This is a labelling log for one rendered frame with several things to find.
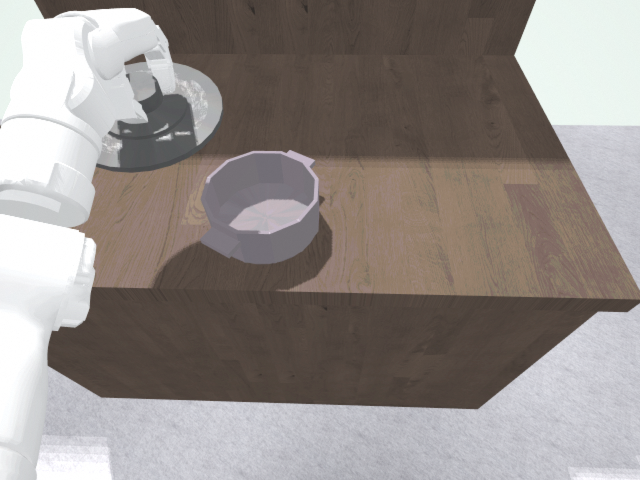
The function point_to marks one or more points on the knob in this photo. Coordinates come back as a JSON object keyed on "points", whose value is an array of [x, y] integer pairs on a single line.
{"points": [[146, 90]]}

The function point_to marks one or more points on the robot left hand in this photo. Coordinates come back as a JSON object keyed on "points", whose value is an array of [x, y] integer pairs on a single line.
{"points": [[138, 35]]}

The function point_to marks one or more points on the table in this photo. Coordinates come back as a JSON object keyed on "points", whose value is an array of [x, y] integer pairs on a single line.
{"points": [[457, 244]]}

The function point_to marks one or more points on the left robot upper arm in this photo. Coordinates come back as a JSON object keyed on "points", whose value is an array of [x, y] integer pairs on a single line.
{"points": [[46, 277]]}

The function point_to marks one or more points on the pot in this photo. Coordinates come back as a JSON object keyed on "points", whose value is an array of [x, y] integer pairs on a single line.
{"points": [[263, 206]]}

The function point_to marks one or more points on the robot left forearm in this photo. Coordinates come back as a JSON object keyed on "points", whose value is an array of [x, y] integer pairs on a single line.
{"points": [[60, 109]]}

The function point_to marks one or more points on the lid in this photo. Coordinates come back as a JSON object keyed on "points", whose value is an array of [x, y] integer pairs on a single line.
{"points": [[182, 125]]}

